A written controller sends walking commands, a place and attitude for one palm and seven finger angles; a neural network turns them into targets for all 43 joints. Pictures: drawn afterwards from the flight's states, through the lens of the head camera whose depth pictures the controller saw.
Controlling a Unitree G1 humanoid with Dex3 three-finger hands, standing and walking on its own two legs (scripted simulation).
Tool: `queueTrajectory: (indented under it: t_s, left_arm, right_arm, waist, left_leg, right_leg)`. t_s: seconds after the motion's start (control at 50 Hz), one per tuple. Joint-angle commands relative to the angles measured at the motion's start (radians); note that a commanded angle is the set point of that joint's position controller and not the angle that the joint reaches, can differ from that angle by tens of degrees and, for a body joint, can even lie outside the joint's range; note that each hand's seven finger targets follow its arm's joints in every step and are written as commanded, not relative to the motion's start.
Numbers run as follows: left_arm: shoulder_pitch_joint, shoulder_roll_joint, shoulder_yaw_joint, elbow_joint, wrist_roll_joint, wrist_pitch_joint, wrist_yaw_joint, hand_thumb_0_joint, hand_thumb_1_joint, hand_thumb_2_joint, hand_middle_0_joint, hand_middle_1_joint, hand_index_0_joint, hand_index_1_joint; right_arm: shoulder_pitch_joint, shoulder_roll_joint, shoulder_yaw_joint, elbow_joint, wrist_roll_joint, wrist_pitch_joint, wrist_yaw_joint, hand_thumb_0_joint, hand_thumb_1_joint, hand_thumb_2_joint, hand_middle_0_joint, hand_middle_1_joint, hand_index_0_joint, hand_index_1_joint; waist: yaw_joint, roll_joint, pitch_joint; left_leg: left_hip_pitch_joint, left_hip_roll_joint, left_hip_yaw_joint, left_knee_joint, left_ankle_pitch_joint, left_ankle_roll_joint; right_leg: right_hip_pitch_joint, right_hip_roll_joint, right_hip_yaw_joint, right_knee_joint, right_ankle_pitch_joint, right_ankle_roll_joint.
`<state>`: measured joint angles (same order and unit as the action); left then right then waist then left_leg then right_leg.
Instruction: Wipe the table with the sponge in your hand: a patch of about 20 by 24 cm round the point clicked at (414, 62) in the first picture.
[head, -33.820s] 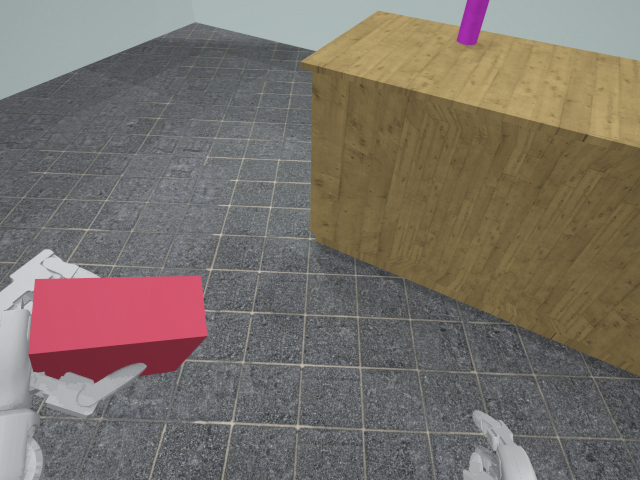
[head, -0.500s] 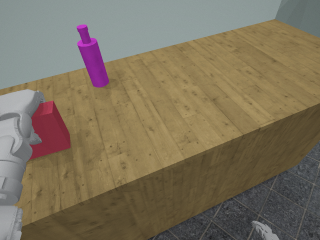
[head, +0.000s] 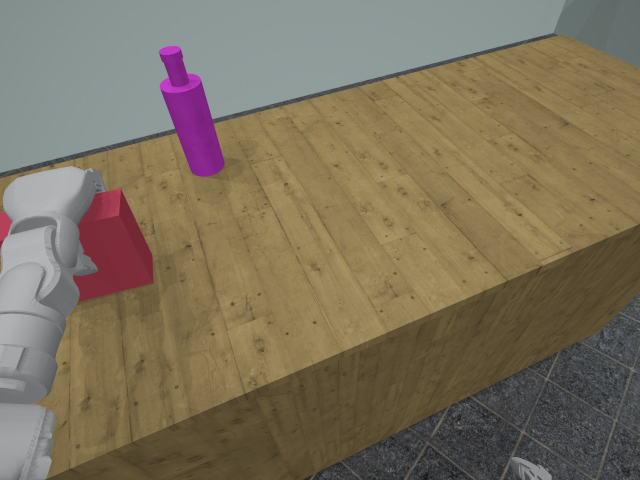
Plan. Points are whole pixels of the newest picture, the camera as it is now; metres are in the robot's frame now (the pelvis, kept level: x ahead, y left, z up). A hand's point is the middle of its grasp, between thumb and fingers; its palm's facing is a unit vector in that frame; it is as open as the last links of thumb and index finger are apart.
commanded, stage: slide across to the middle lane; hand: left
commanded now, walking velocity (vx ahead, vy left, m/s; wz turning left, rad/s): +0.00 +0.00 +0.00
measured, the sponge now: (89, 261) +0.36 +0.35 +0.07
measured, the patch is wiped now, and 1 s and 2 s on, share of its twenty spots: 0.40 0.50 0.60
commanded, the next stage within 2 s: wipe back along the middle lane in 0.40 s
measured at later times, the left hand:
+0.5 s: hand (124, 213) +0.40 +0.30 +0.13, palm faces +0.03 -0.02 -1.00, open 10.2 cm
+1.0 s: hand (139, 232) +0.37 +0.26 +0.13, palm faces +0.06 -0.02 -1.00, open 10.2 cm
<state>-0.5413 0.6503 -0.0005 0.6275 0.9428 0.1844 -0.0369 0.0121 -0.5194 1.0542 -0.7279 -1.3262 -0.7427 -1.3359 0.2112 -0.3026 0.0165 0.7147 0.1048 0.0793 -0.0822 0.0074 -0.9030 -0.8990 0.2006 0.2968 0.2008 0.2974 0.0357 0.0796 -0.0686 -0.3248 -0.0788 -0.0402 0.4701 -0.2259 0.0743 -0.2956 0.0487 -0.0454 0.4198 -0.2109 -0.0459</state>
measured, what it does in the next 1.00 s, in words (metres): stands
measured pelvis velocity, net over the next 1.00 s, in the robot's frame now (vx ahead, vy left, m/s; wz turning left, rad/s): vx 0.02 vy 0.00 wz -0.02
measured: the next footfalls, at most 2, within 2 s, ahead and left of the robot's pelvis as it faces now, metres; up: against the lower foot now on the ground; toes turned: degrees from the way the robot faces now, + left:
none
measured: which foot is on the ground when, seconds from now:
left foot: down 0.00-1.00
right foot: down 0.00-1.00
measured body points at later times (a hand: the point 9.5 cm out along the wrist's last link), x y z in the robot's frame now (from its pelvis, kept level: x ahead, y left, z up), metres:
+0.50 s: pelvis +0.02 +0.02 +0.00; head +0.04 -0.01 +0.45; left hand +0.39 +0.29 +0.18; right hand +0.23 -0.20 -0.10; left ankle +0.00 +0.07 -0.74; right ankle +0.00 -0.09 -0.74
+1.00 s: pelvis +0.02 +0.00 +0.00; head +0.01 -0.04 +0.45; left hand +0.36 +0.26 +0.18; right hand +0.23 -0.22 -0.10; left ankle +0.00 +0.07 -0.74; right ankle +0.00 -0.09 -0.74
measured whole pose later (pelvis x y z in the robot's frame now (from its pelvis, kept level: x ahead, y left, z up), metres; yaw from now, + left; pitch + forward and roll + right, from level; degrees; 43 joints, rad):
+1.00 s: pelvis +0.02 +0.00 +0.00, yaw -1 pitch +2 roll +0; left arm -0.37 0.46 -0.19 0.24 0.95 0.54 -0.03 0.00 -0.50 1.05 -0.69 -1.37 -0.71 -1.37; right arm 0.06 -0.28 0.06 0.68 0.09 0.11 -0.03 0.01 -0.90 -0.90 0.20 0.30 0.20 0.30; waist 0.07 0.10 -0.08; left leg -0.21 -0.08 -0.03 0.42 -0.24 0.07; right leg -0.20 0.05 -0.02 0.41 -0.24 -0.05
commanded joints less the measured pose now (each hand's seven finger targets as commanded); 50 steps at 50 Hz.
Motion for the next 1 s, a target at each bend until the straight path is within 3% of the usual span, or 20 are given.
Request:
queueTrajectory:
  t_s: [0.0, 0.06, 0.1, 0.16, 0.2, 0.26, 0.28, 0.32, 0.38, 0.52, 0.56, 0.6, 0.66, 0.7, 0.76, 0.78, 0.84, 0.94, 0.96, 0.98]
  left_arm:
    - [-0.432, 0.197, 0.016, -0.191, 0.004, 0.040, 0.034, 0.000, 0.100, 1.300, -1.200, -1.600, -1.200, -1.600]
    - [-0.452, 0.243, 0.054, -0.238, 0.010, 0.067, 0.031, 0.000, 0.100, 1.300, -1.200, -1.600, -1.200, -1.600]
    - [-0.482, 0.170, -0.012, -0.264, 0.020, 0.084, 0.023, 0.000, 0.100, 1.300, -1.200, -1.600, -1.200, -1.600]
    - [-0.477, 0.178, 0.012, -0.310, 0.020, 0.102, 0.022, 0.000, 0.100, 1.300, -1.200, -1.600, -1.200, -1.600]
    - [-0.471, 0.119, -0.036, -0.307, 0.028, 0.124, 0.023, 0.000, 0.100, 1.300, -1.200, -1.600, -1.200, -1.600]
    - [-0.444, 0.156, 0.018, -0.339, 0.032, 0.154, 0.040, 0.000, 0.100, 1.300, -1.200, -1.600, -1.200, -1.600]
    - [-0.431, 0.083, -0.041, -0.351, 0.032, 0.169, 0.040, 0.000, 0.100, 1.300, -1.200, -1.600, -1.200, -1.600]
    - [-0.406, 0.118, 0.000, -0.346, 0.044, 0.198, 0.050, 0.000, 0.100, 1.300, -1.200, -1.600, -1.200, -1.600]
    - [-0.404, 0.056, -0.044, -0.386, 0.028, 0.239, 0.049, 0.000, 0.100, 1.300, -1.200, -1.600, -1.200, -1.600]
    - [-0.406, -0.012, -0.111, -0.365, 0.027, 0.294, 0.023, 0.000, 0.100, 1.300, -1.200, -1.600, -1.200, -1.600]
    - [-0.358, 0.025, -0.069, -0.390, 0.019, 0.293, 0.017, 0.000, 0.100, 1.300, -1.200, -1.600, -1.200, -1.600]
    - [-0.302, -0.025, -0.101, -0.391, 0.015, 0.297, 0.009, 0.000, 0.100, 1.300, -1.200, -1.600, -1.200, -1.600]
    - [-0.235, 0.010, -0.057, -0.429, 0.007, 0.303, 0.007, 0.000, 0.100, 1.300, -1.200, -1.600, -1.200, -1.600]
    - [-0.213, -0.055, -0.113, -0.440, 0.003, 0.312, 0.003, 0.000, 0.100, 1.300, -1.200, -1.600, -1.200, -1.600]
    - [-0.197, 0.001, -0.066, -0.453, 0.001, 0.329, 0.008, 0.000, 0.100, 1.300, -1.200, -1.600, -1.200, -1.600]
    - [-0.187, -0.064, -0.116, -0.475, -0.008, 0.332, 0.007, 0.000, 0.100, 1.300, -1.200, -1.600, -1.200, -1.600]
    - [-0.128, -0.077, -0.123, -0.489, -0.011, 0.350, 0.006, 0.000, 0.100, 1.300, -1.200, -1.600, -1.200, -1.600]
    - [-0.061, -0.059, -0.102, -0.493, -0.024, 0.383, 0.007, 0.000, 0.100, 1.300, -1.200, -1.600, -1.200, -1.600]
    - [-0.025, -0.005, -0.048, -0.496, -0.031, 0.389, 0.010, 0.000, 0.100, 1.300, -1.200, -1.600, -1.200, -1.600]
    - [-0.037, -0.064, -0.105, -0.501, -0.033, 0.395, 0.004, 0.000, 0.100, 1.300, -1.200, -1.600, -1.200, -1.600]
  right_arm:
    - [-0.134, -0.119, -0.033, -0.134, -0.005, -0.065, -0.003, 0.000, -0.900, -0.900, 0.200, 0.300, 0.200, 0.300]
    - [-0.159, -0.117, -0.026, -0.145, -0.009, -0.073, -0.002, 0.000, -0.900, -0.900, 0.200, 0.300, 0.200, 0.300]
    - [-0.160, -0.106, -0.023, -0.147, -0.012, -0.078, 0.004, 0.000, -0.900, -0.900, 0.200, 0.300, 0.200, 0.300]
    - [-0.182, -0.102, -0.017, -0.158, -0.018, -0.080, 0.011, 0.000, -0.900, -0.900, 0.200, 0.300, 0.200, 0.300]
    - [-0.177, -0.098, -0.016, -0.155, -0.022, -0.078, 0.018, 0.000, -0.900, -0.900, 0.200, 0.300, 0.200, 0.300]
    - [-0.204, -0.100, -0.012, -0.162, -0.029, -0.074, 0.025, 0.000, -0.900, -0.900, 0.200, 0.300, 0.200, 0.300]
    - [-0.204, -0.093, -0.012, -0.170, -0.033, -0.073, 0.028, 0.000, -0.900, -0.900, 0.200, 0.300, 0.200, 0.300]
    - [-0.209, -0.097, -0.013, -0.160, -0.037, -0.067, 0.036, 0.000, -0.900, -0.900, 0.200, 0.300, 0.200, 0.300]
    - [-0.233, -0.092, -0.009, -0.168, -0.038, -0.065, 0.040, 0.000, -0.900, -0.900, 0.200, 0.300, 0.200, 0.300]
    - [-0.248, -0.087, -0.003, -0.157, -0.031, -0.056, 0.040, 0.000, -0.900, -0.900, 0.200, 0.300, 0.200, 0.300]
    - [-0.259, -0.092, -0.004, -0.165, -0.031, -0.055, 0.040, 0.000, -0.900, -0.900, 0.200, 0.300, 0.200, 0.300]
    - [-0.262, -0.085, -0.001, -0.174, -0.031, -0.051, 0.044, 0.000, -0.900, -0.900, 0.200, 0.300, 0.200, 0.300]
    - [-0.283, -0.091, -0.001, -0.184, -0.030, -0.040, 0.046, 0.000, -0.900, -0.900, 0.200, 0.300, 0.200, 0.300]
    - [-0.290, -0.081, 0.002, -0.193, -0.027, -0.038, 0.050, 0.000, -0.900, -0.900, 0.200, 0.300, 0.200, 0.300]
    - [-0.305, -0.091, 0.002, -0.190, -0.022, -0.031, 0.049, 0.000, -0.900, -0.900, 0.200, 0.300, 0.200, 0.300]
    - [-0.309, -0.081, 0.002, -0.201, -0.022, -0.035, 0.050, 0.000, -0.900, -0.900, 0.200, 0.300, 0.200, 0.300]
    - [-0.323, -0.081, 0.003, -0.199, -0.020, -0.029, 0.055, 0.000, -0.900, -0.900, 0.200, 0.300, 0.200, 0.300]
    - [-0.343, -0.083, 0.008, -0.201, -0.016, -0.022, 0.053, 0.000, -0.900, -0.900, 0.200, 0.300, 0.200, 0.300]
    - [-0.354, -0.087, 0.008, -0.202, -0.014, -0.022, 0.051, 0.000, -0.900, -0.900, 0.200, 0.300, 0.200, 0.300]
    - [-0.357, -0.081, 0.011, -0.209, -0.014, -0.020, 0.048, 0.000, -0.900, -0.900, 0.200, 0.300, 0.200, 0.300]
  waist:
    - [-0.027, -0.019, -0.217]
    - [-0.008, -0.004, -0.264]
    - [-0.017, 0.015, -0.266]
    - [-0.001, 0.013, -0.285]
    - [-0.006, 0.017, -0.275]
    - [0.021, -0.001, -0.307]
    - [0.017, -0.005, -0.327]
    - [0.027, -0.020, -0.338]
    - [0.023, -0.042, -0.359]
    - [0.009, -0.058, -0.326]
    - [0.022, -0.048, -0.337]
    - [0.022, -0.076, -0.316]
    - [0.036, -0.067, -0.301]
    - [0.028, -0.077, -0.273]
    - [0.035, -0.072, -0.256]
    - [0.033, -0.066, -0.266]
    - [0.032, -0.086, -0.243]
    - [0.038, -0.114, -0.227]
    - [0.052, -0.117, -0.221]
    - [0.037, -0.121, -0.213]
  left_leg:
    - [0.165, 0.058, -0.092, -0.073, 0.155, -0.021]
    - [0.190, 0.054, -0.089, -0.072, 0.223, -0.025]
    - [0.222, 0.057, -0.098, -0.069, 0.269, -0.042]
    - [0.247, 0.062, -0.111, -0.075, 0.339, -0.058]
    - [0.265, 0.067, -0.117, -0.070, 0.381, -0.071]
    - [0.264, 0.067, -0.110, -0.071, 0.445, -0.082]
    - [0.281, 0.065, -0.107, -0.062, 0.484, -0.083]
    - [0.284, 0.070, -0.101, -0.051, 0.546, -0.090]
    - [0.291, 0.066, -0.092, -0.043, 0.583, -0.089]
    - [0.290, 0.065, -0.091, -0.045, 0.533, -0.084]
    - [0.289, 0.066, -0.082, -0.045, 0.530, -0.077]
    - [0.268, 0.066, -0.080, -0.045, 0.528, -0.074]
    - [0.253, 0.066, -0.073, -0.054, 0.499, -0.067]
    - [0.240, 0.065, -0.071, -0.054, 0.480, -0.064]
    - [0.225, 0.065, -0.069, -0.067, 0.406, -0.057]
    - [0.229, 0.058, -0.064, -0.059, 0.421, -0.054]
    - [0.218, 0.062, -0.060, -0.062, 0.395, -0.054]
    - [0.179, 0.053, -0.041, -0.063, 0.331, -0.039]
    - [0.171, 0.053, -0.042, -0.067, 0.310, -0.034]
    - [0.165, 0.049, -0.033, -0.065, 0.306, -0.032]
  right_leg:
    - [0.046, -0.041, 0.048, -0.066, 0.085, -0.033]
    - [0.090, -0.040, 0.054, -0.063, 0.134, -0.041]
    - [0.081, -0.039, 0.039, -0.057, 0.147, -0.043]
    - [0.089, -0.034, 0.032, -0.053, 0.175, -0.048]
    - [0.072, -0.031, 0.020, -0.049, 0.181, -0.046]
    - [0.112, -0.031, 0.025, -0.044, 0.221, -0.050]
    - [0.121, -0.032, 0.019, -0.039, 0.240, -0.046]
    - [0.131, -0.033, 0.023, -0.034, 0.281, -0.046]
    - [0.157, -0.034, 0.020, -0.027, 0.322, -0.042]
    - [0.134, -0.032, 0.017, -0.030, 0.303, -0.041]
    - [0.163, -0.035, 0.028, -0.028, 0.326, -0.043]
    - [0.171, -0.037, 0.019, -0.025, 0.336, -0.038]
    - [0.187, -0.036, 0.034, -0.026, 0.340, -0.040]
    - [0.177, -0.037, 0.023, -0.027, 0.328, -0.035]
    - [0.173, -0.032, 0.039, -0.030, 0.292, -0.042]
    - [0.186, -0.034, 0.027, -0.026, 0.309, -0.040]
    - [0.176, -0.034, 0.034, -0.031, 0.307, -0.034]
    - [0.207, -0.037, 0.051, -0.029, 0.324, -0.031]
    - [0.216, -0.035, 0.067, -0.028, 0.315, -0.035]
    - [0.219, -0.037, 0.052, -0.028, 0.320, -0.030]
